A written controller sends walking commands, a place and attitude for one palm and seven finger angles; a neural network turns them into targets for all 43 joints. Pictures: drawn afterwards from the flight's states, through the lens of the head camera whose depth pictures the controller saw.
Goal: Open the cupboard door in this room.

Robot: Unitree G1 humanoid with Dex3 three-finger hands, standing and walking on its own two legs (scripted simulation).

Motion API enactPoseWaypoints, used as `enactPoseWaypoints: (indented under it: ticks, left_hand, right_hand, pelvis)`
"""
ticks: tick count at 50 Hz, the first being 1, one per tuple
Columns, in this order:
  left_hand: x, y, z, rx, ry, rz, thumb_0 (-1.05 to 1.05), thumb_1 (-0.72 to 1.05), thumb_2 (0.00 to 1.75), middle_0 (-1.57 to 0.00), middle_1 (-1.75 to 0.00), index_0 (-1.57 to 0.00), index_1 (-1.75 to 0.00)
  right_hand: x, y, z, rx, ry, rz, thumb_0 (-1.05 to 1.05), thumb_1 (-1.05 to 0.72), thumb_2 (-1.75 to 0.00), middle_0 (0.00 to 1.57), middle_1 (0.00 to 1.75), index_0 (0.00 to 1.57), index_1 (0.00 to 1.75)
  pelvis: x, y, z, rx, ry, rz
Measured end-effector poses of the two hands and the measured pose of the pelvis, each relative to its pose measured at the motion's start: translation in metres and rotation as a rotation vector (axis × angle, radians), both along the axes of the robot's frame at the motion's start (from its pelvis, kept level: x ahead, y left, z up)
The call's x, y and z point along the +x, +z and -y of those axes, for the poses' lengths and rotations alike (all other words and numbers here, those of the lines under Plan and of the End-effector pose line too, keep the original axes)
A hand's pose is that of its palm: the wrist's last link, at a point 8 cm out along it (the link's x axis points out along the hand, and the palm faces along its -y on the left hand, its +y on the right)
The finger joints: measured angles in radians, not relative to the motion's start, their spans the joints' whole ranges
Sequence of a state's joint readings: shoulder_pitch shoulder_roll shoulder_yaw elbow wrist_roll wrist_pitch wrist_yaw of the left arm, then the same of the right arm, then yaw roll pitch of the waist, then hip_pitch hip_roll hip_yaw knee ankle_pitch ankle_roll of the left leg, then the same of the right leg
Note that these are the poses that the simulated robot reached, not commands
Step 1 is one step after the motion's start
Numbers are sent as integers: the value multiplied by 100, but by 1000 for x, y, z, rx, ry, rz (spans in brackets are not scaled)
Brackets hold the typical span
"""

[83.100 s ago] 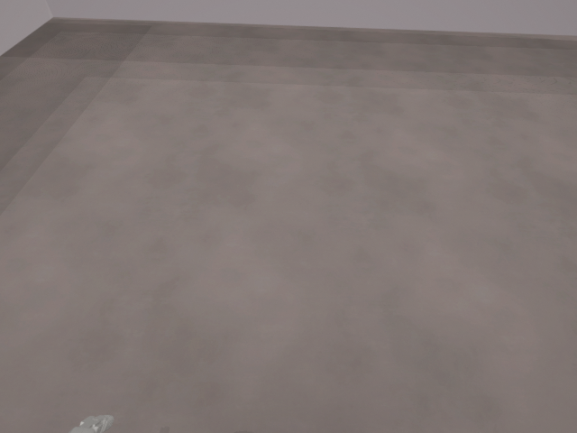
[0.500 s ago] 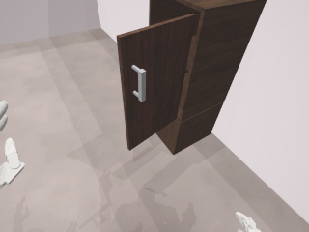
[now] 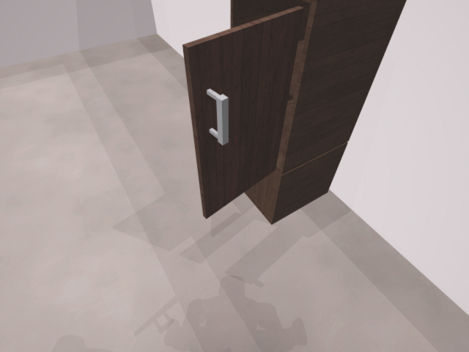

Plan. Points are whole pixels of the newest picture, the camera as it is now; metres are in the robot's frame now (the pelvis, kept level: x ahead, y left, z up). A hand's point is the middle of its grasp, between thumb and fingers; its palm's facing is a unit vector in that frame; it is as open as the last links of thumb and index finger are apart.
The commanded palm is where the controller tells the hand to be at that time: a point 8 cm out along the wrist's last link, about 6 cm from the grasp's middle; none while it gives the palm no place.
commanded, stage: let the arm hang, fingers relaxed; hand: left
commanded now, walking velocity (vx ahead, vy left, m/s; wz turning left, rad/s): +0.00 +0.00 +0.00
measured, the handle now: (217, 117) +0.61 +0.07 +0.07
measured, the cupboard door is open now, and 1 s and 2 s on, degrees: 99 99 99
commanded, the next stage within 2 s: look to check the result in 0.84 s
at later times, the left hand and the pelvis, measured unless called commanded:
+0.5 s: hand out of the picture -0.01 +0.21 -0.16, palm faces +0.03 -0.96 -0.29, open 7.3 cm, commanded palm none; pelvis +0.00 +0.00 +0.01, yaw +0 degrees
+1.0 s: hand out of the picture +0.08 +0.21 -0.15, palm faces -0.01 -0.95 -0.31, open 7.3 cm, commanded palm none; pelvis +0.01 -0.01 +0.02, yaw +0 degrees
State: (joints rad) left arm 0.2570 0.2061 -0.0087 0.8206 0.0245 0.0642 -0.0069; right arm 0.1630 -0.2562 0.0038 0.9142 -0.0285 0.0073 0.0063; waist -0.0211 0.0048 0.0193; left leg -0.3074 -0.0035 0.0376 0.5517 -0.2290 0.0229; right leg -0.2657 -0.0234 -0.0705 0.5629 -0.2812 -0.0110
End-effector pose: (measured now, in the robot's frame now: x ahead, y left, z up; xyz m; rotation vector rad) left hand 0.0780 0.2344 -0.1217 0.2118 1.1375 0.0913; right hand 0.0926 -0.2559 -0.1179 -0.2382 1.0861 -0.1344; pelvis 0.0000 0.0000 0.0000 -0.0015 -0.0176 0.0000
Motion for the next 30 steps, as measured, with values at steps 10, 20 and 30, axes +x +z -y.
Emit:
enactPoseWaypoints:
  ticks: [10,20,30]
  left_hand:
    - [-139,-13,1,-16,150,-410,0,95,90,-21,-30,-21,-30]
    - [-135,0,-22,70,167,-395,0,92,90,-20,-30,-20,-30]
    - [-52,1,-19,68,105,-180,0,91,90,-20,-30,-20,-30]
  right_hand:
    - [-113,-8,-7,0,-82,-392,0,-90,-89,19,30,20,30]
    - [-117,-22,-26,70,-97,-392,0,-90,-89,20,30,20,30]
    - [-70,-22,-21,76,-77,-256,0,-90,-89,20,30,20,30]
  pelvis:
    - [-1,9,2,-11,10,5]
    - [-3,10,1,-5,7,12]
    - [0,11,3,2,2,22]
